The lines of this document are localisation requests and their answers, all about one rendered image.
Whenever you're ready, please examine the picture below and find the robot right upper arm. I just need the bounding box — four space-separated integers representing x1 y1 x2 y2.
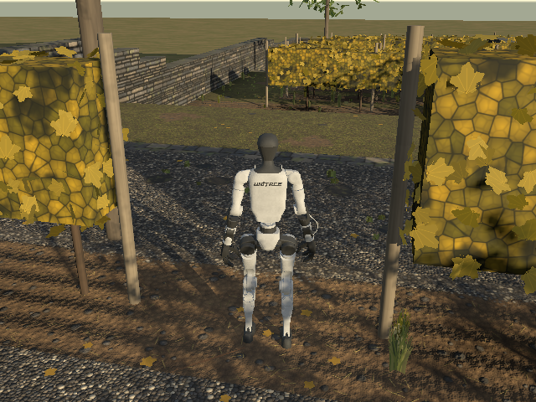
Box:
286 169 307 215

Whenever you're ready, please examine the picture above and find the robot torso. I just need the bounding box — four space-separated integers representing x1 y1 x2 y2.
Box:
248 165 288 251

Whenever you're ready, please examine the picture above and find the right robot hand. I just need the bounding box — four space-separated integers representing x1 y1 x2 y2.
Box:
296 240 316 262

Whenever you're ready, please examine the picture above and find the left robot hand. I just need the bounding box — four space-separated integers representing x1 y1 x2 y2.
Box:
220 243 240 267

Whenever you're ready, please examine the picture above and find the right robot thigh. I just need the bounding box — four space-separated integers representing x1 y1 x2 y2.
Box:
279 234 296 295

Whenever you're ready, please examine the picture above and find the robot left upper arm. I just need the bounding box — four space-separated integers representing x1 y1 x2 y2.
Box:
230 169 250 217

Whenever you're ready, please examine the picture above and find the robot left forearm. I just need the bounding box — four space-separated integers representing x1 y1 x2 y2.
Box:
223 204 239 245

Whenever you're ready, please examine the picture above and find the robot right forearm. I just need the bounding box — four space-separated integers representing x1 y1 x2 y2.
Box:
298 203 314 242

